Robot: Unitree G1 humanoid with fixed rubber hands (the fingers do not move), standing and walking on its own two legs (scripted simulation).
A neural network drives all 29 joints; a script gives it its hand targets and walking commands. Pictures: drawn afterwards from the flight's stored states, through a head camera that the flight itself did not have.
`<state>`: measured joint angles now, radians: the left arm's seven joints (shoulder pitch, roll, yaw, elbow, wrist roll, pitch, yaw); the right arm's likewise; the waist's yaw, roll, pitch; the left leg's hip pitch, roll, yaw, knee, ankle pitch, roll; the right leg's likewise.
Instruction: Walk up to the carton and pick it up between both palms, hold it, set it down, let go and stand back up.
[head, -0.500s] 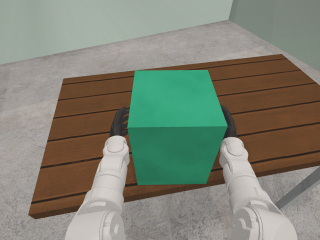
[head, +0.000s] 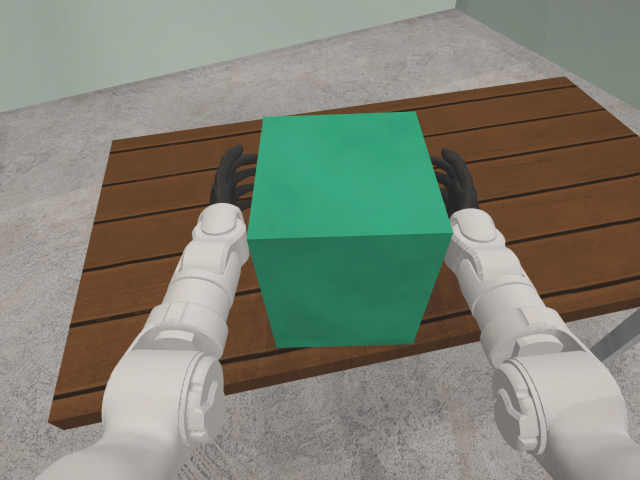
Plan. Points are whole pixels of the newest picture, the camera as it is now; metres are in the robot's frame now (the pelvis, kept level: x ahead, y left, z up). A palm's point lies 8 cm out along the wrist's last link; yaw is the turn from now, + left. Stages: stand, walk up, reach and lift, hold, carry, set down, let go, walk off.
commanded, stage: set down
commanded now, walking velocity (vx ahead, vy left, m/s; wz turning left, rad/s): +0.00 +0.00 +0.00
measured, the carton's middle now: (342, 236) +0.45 +0.00 +0.06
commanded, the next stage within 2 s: none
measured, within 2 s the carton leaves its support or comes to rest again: neither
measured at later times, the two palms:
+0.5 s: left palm (217, 234) +0.41 +0.15 +0.11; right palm (485, 239) +0.41 -0.18 +0.10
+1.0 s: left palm (187, 227) +0.37 +0.17 +0.16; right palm (515, 228) +0.38 -0.19 +0.15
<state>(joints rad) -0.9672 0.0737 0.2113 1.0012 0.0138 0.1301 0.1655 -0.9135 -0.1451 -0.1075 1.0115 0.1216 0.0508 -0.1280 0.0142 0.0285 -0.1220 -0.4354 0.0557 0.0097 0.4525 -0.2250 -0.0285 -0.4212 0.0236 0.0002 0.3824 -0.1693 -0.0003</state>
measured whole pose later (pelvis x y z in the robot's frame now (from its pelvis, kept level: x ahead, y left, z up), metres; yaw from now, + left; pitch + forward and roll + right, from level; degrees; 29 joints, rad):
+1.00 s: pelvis -0.06 -0.01 -0.01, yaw +2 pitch +9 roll +0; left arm -1.04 0.23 0.02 1.00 -0.29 0.35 0.20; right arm -0.96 -0.25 -0.17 0.95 0.21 0.34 -0.06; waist 0.00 0.01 -0.16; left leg -0.51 0.02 -0.03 0.54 -0.18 -0.04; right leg -0.52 0.00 -0.02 0.55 -0.17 -0.01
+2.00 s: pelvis -0.01 -0.01 +0.01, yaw +1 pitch +0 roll +0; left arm -0.02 0.12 0.06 0.06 -0.11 0.31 0.06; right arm -0.03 -0.21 0.00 0.13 0.21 0.07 -0.09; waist -0.01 0.02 0.05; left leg -0.14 0.03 -0.02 0.29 -0.15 -0.04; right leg -0.17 0.02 0.01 0.31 -0.14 -0.01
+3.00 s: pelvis +0.00 +0.01 +0.01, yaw -1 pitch -4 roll +0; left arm 0.16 0.14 -0.01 0.21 -0.07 0.13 0.05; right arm 0.27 -0.22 0.01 0.39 0.10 -0.10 0.02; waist 0.03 0.04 0.07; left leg -0.06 0.02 0.03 0.35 -0.22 -0.01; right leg -0.09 0.00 0.06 0.35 -0.19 0.01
